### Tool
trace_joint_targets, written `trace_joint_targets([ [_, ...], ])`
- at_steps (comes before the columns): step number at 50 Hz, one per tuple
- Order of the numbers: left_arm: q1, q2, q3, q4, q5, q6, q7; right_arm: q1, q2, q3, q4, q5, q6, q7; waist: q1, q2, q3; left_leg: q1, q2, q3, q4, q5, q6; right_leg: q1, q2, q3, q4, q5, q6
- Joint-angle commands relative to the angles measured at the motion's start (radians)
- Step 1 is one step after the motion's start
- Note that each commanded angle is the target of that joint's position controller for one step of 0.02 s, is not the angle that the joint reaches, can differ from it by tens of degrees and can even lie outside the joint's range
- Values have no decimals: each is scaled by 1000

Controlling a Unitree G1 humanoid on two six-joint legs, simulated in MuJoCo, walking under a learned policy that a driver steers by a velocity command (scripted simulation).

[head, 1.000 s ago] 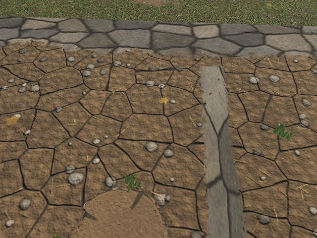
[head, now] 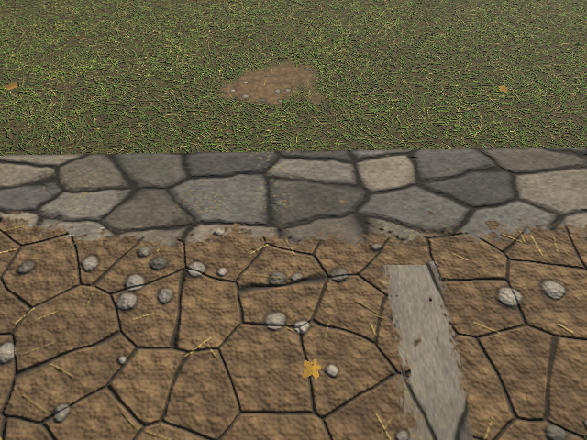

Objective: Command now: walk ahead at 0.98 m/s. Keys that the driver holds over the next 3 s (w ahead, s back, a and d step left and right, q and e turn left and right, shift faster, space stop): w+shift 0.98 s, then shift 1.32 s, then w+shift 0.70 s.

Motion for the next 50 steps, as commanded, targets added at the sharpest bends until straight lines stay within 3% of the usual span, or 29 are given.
trace_joint_targets([
  [1, -93, 29, -2, -67, -5, -20, -15, -64, -135, -12, -89, 15, -32, -23, 30, 21, 170, -264, 225, -122, -258, 162, 140, 184, 26, -52, -261, 235, 14],
  [5, -240, 36, -1, -127, -26, -35, -53, 25, -169, -15, -67, 19, 0, -37, -12, 36, 222, 27, 292, -95, -251, 278, 124, 152, 80, -70, -514, 199, 2],
  [7, -216, 71, 14, -144, -28, -39, -66, 19, -195, -21, -70, 1, 21, -38, 28, 86, 174, 172, 326, -83, -139, 654, 106, 197, 138, -105, -542, 75, -28],
  [9, -4, 150, 51, -114, -44, -27, -54, -4, -229, -31, -69, -39, 46, -37, 159, 189, 8, 265, 336, -71, 144, 1144, 89, 411, 210, -138, -478, -81, -76],
  [10, 240, 198, 74, -50, -46, -15, -41, -63, -224, -27, -87, -47, 57, -37, 288, 207, -115, 121, 305, -36, 437, 1174, 62, 719, 199, -122, -461, -94, -106],
  [11, 448, 283, 94, 7, -16, -1, -25, -32, -140, -5, -131, -49, 46, -33, 296, 27, -298, -242, 219, -37, 836, 815, 46, 1142, -13, 185, -422, -353, -171],
  [12, 489, 288, 100, 27, -9, -12, -39, 103, 19, 39, -115, 4, 2, -10, 196, -343, -482, -585, 11, -169, 1189, -102, 4, 1424, -213, 789, -661, -798, -329],
  [13, 465, 176, 76, 48, -1, -14, -35, -5, -118, 9, -137, 48, -31, -9, 230, -251, -377, -706, 79, -250, 1225, -113, 61, 1381, -168, 844, -785, -854, -253],
  [14, 404, 125, 63, 47, 9, -16, -33, -162, -153, 2, -189, 76, -43, -10, 221, -158, -199, -756, 122, -215, 1226, -93, 76, 1228, -145, 640, -771, -679, -214],
  [15, 328, 113, 58, 49, 21, -24, -43, -244, -125, 11, -224, 57, -49, -14, 172, 33, -100, -730, 161, -198, 1152, -45, 79, 1033, -110, 522, -794, -501, -194],
  [16, 264, 79, 48, 45, 30, -34, -50, -265, -113, 5, -231, 36, -41, -16, 118, 75, -51, -678, 203, -197, 1076, 5, 77, 887, -71, 422, -808, -406, -186],
  [17, 222, 51, 38, 48, 37, -35, -53, -225, -94, 5, -228, 30, -22, -10, 63, 45, -23, -627, 232, -202, 1048, 30, 70, 781, -46, 368, -828, -387, -189],
  [20, 207, 54, 34, 75, -1, -35, -52, -219, -61, 11, -230, 21, 22, -15, 9, 11, 84, -651, 280, -168, 945, 49, 29, 617, -17, 241, -912, -344, -191],
  [24, 288, 94, 38, 98, 2, -40, -25, -425, -92, 11, -301, -5, 15, -21, 67, 27, 168, -730, 274, -104, 643, 349, -25, 589, 35, 87, -958, -136, -167],
  [27, 385, 113, 35, 121, -14, -43, -8, -563, -74, 18, -340, 8, -5, 0, 124, 34, 183, -598, 216, -40, 389, 565, -24, 611, 46, 17, -1010, -100, -140],
  [31, 443, 145, 40, 151, -17, -13, 2, -663, -99, 8, -395, 27, -16, 31, 131, 8, 209, -634, 163, -31, 190, 503, 1, 899, -25, -13, -972, 74, -114],
  [33, 430, 182, 49, 152, 6, 8, 6, -598, -147, -15, -400, 31, -16, 34, 71, -57, 124, -552, 95, 6, 206, 370, 30, 1036, -57, -17, -834, 500, -93],
  [35, 381, 207, 55, 152, 45, 38, 8, -300, -227, -55, -340, 48, 4, 15, -105, -143, -64, -253, 43, 34, 267, 240, 81, 1055, -54, -42, -467, 891, -68],
  [36, 335, 177, 42, 121, 51, 42, 13, -47, -271, -69, -272, 38, 20, 0, -212, -103, -211, 138, 158, -98, 353, 160, 108, 779, -25, -44, -119, 703, -48],
  [37, 544, -45, -11, 106, 29, 8, -16, 43, -374, -96, -237, 0, 10, 6, -54, 313, -413, 583, 432, -699, 241, -297, 313, 299, 201, 31, 348, -192, 11],
  [38, 510, 33, -4, 130, -31, -32, -21, 89, -267, -78, -210, -2, 4, 9, -103, 320, -487, 625, 451, -999, -12, -540, 294, 175, 227, 163, 445, -478, -27],
  [39, 324, 124, 22, 70, -70, -46, -17, 9, -199, -61, -200, 1, 1, 4, -99, 267, -249, 473, 421, -833, -39, -447, 220, 75, 160, 125, 464, -440, -59],
  [40, 209, 119, 15, 27, -61, -55, -10, -88, -172, -52, -212, -6, -3, 8, -67, 103, -130, 269, 388, -680, -49, -262, 191, 93, 118, 107, 415, -376, -66],
  [41, 150, 95, 17, 14, -37, -54, -7, -154, -134, -40, -210, -19, -9, 20, -17, 7, -44, 74, 339, -554, -62, -119, 173, 143, 84, 91, 348, -327, -67],
  [42, 198, 78, 20, 12, -31, -40, -10, -200, -102, -30, -208, -35, -13, 25, 55, 41, -27, -46, 308, -472, -74, -92, 173, 207, 44, 102, 307, -284, -64],
  [43, 232, 61, 19, 25, -29, -20, -12, -227, -70, -21, -203, -29, -13, 29, 88, 66, -2, -126, 281, -424, -95, -87, 178, 234, 25, 95, 284, -278, -55],
  [45, 235, 34, 14, 24, -23, 10, -9, -227, -79, -20, -182, -1, -13, 27, 121, 84, 66, -237, 264, -340, -147, -64, 179, 210, -8, 70, 221, -276, -31],
  [47, 135, 44, 11, -15, -3, 13, 0, -190, -118, -27, -167, 0, -17, 14, 101, 66, 134, -266, 257, -282, -184, 40, 185, 117, -24, 46, 115, -149, 1],
  [50, -19, 48, 9, -61, 14, -5, -7, -123, -119, -19, -151, -5, -14, -13, 51, 41, 182, -280, 198, -143, -172, 329, 145, 147, 16, -26, -187, 120, 19],
])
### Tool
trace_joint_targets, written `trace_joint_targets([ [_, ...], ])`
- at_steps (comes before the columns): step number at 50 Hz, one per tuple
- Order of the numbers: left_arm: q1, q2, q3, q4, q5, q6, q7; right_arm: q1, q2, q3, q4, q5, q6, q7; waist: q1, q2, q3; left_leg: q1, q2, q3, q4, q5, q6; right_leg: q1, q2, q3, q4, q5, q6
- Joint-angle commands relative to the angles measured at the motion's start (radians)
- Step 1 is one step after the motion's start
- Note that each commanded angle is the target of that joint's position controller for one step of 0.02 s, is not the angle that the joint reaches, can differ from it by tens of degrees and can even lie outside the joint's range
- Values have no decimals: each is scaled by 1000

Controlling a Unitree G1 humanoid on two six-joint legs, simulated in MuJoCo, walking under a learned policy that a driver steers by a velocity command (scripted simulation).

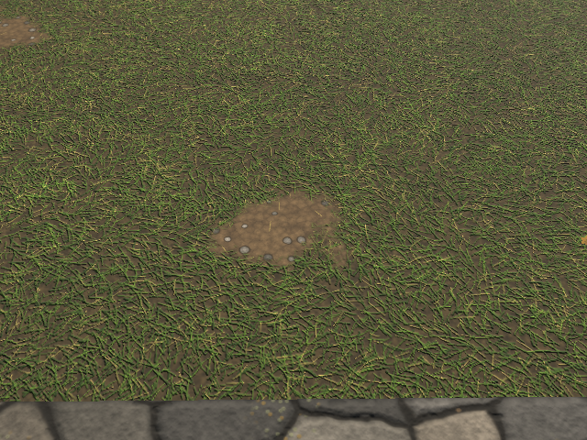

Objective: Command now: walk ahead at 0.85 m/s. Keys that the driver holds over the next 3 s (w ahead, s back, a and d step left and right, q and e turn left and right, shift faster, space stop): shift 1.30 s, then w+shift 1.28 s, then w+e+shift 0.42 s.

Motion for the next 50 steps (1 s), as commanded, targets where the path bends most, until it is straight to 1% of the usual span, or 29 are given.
trace_joint_targets([
  [1, -86, 10, -6, -66, 19, -25, -15, -83, -107, -7, -82, 7, -23, -28, 39, 36, 166, -288, 182, -77, -176, 425, 105, 163, 50, -95, -289, 291, 12],
  [3, -165, -10, -10, -94, 15, -45, -40, 34, -132, -8, -42, 16, -15, -40, -9, 49, 151, -233, 194, -69, -161, 519, 83, 278, 122, -135, -429, 424, 11],
  [5, -183, 9, -1, -114, 9, -46, -58, 65, -147, -7, -19, 20, 11, -51, 0, 103, 140, -89, 225, -79, -89, 572, 63, 283, 159, -123, -527, 419, -7],
  [7, -145, 80, 28, -120, 9, -47, -65, 44, -187, -20, -26, 9, 32, -61, 53, 124, 76, 51, 245, -102, 11, 731, 31, 340, 216, -117, -579, 312, -27],
  [8, -29, 115, 46, -89, 5, -48, -62, 13, -204, -25, -32, -4, 42, -63, 122, 148, 3, 104, 245, -104, 132, 841, 14, 445, 241, -118, -567, 273, -39],
  [9, 162, 136, 57, -37, 6, -48, -57, -44, -209, -26, -41, -12, 55, -60, 229, 157, -79, 94, 215, -68, 355, 856, -25, 603, 205, -102, -597, 377, -56],
  [10, 286, 211, 61, -5, 41, -41, -51, 9, -125, -6, -67, -35, 60, -58, 207, 34, -264, -106, 155, -59, 703, 515, -56, 926, -16, 83, -416, 744, -119],
  [11, 285, 198, 47, 3, 59, -37, -66, 282, 50, 39, -14, -4, 57, -37, 97, -270, -472, -445, -36, -162, 1188, -400, -129, 1264, -293, 499, -394, 921, -368],
  [12, 310, 121, 42, -1, 24, -22, -72, 294, -64, 22, 20, 21, 52, -24, 152, -158, -611, -471, 5, -289, 1259, -389, -107, 1267, -255, 588, -499, 647, -356],
  [13, 210, 85, 34, -9, 3, -4, -66, 99, -112, 5, -42, 33, 60, -27, 161, -91, -457, -516, 68, -226, 1203, -336, -101, 1109, -206, 459, -556, 489, -302],
  [14, 114, 55, 19, -13, 4, 8, -57, -42, -144, -3, -92, 25, 68, -42, 136, 25, -284, -505, 107, -173, 1102, -267, -105, 869, -155, 360, -619, 423, -254],
  [15, 58, 39, 11, -12, 25, 8, -52, -85, -137, -10, -102, 21, 83, -56, 100, 40, -178, -471, 131, -169, 1040, -228, -112, 691, -126, 301, -651, 434, -240],
  [16, 35, 45, 13, -6, 42, 6, -53, -56, -118, -12, -98, 15, 99, -60, 62, 24, -143, -402, 154, -160, 985, -210, -115, 576, -91, 247, -681, 464, -229],
  [17, 18, 49, 15, -1, 51, 6, -58, -27, -93, -13, -91, 9, 112, -66, 34, 11, -123, -348, 162, -155, 926, -202, -115, 503, -72, 206, -704, 479, -222],
  [19, -2, 39, 12, 14, 52, -1, -61, -32, -48, -5, -93, 5, 123, -80, 7, -4, -111, -288, 183, -139, 737, -209, -113, 419, -50, 119, -723, 543, -214],
  [21, -5, 65, 22, 29, 48, 6, -48, -78, -50, -3, -103, -5, 130, -89, 12, -30, -142, -230, 191, -119, 565, -128, -112, 411, -36, 77, -734, 470, -204],
  [23, 1, 88, 31, 43, 35, 26, -34, -123, -76, -11, -107, 1, 142, -88, 31, -47, -151, -184, 184, -105, 470, -7, -105, 398, -30, 82, -780, 151, -186],
  [25, -20, 94, 32, 47, 26, 46, -25, -173, -84, -15, -116, -2, 150, -85, 36, -55, -94, -152, 174, -92, 369, 70, -89, 343, -17, 103, -832, -242, -157],
  [27, -23, 73, 25, 59, 19, 61, -18, -195, -85, -18, -117, -23, 149, -84, 33, -60, -39, -123, 158, -72, 270, 81, -69, 311, 12, 111, -840, -453, -105],
  [29, 21, 42, 16, 86, 14, 74, -11, -182, -92, -17, -118, -40, 143, -83, 35, -32, -3, -128, 200, -111, 145, 63, -41, 329, 57, 94, -790, -535, -39],
  [30, 72, 46, 23, 95, 11, 79, -5, -210, -152, -28, -121, -29, 138, -86, 89, 54, 32, -203, 216, -133, 112, -42, -20, 358, 116, 46, -746, -483, -9],
  [31, 85, 38, 23, 103, 13, 85, 5, -235, -162, -35, -110, -23, 131, -83, 104, 152, 54, -339, 203, -151, 49, -214, -18, 454, 150, -13, -694, -402, 11],
  [32, 75, 41, 23, 107, 18, 89, 12, -263, -120, -24, -111, -26, 120, -81, 111, 173, 58, -406, 198, -159, -3, -263, -35, 537, 146, -22, -652, -323, 18],
  [33, 78, 29, 22, 113, 22, 94, 17, -284, -98, -18, -107, -27, 110, -78, 123, 187, 46, -422, 195, -159, -18, -243, -55, 590, 143, -30, -628, -259, 18],
  [35, 96, 27, 22, 135, 30, 102, 21, -295, -78, -12, -101, -21, 94, -73, 125, 161, 34, -391, 186, -154, -8, -180, -71, 609, 138, -35, -622, -212, 17],
  [38, 78, 29, 22, 160, 21, 98, 22, -261, -95, -13, -80, -11, 85, -73, 101, 92, 29, -310, 179, -146, 21, -49, -60, 581, 131, -31, -626, -165, 14],
  [40, 59, 39, 24, 172, 18, 95, 26, -254, -100, -14, -69, -9, 84, -77, 89, 79, 4, -259, 175, -140, 32, 41, -50, 589, 128, -28, -631, -109, 20],
  [44, 71, 37, 22, 209, 12, 98, 32, -227, -83, -8, -32, -3, 92, -82, 78, 52, -15, -186, 162, -121, 45, 156, -37, 597, 124, -27, -640, -51, 23],
  [50, 92, 43, 24, 255, 6, 108, 40, -229, -73, -4, 9, -3, 105, -79, 78, 44, -6, -143, 152, -107, 40, 251, -28, 615, 124, -30, -642, -7, 33],
])
Over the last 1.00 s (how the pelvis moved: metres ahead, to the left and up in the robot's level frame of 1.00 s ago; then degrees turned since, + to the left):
0.93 0.01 0.00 0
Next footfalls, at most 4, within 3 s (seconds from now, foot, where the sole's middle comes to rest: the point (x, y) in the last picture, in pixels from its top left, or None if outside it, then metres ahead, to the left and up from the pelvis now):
0.18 right None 0.44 -0.11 -0.78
0.58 left None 0.41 0.14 -0.78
2.22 left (227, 310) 1.04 0.16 -0.96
2.62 right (283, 202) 1.50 -0.04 -0.96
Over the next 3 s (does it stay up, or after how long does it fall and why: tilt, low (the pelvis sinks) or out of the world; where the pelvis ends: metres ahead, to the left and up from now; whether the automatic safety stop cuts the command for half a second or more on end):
stays up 1.63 0.02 -0.19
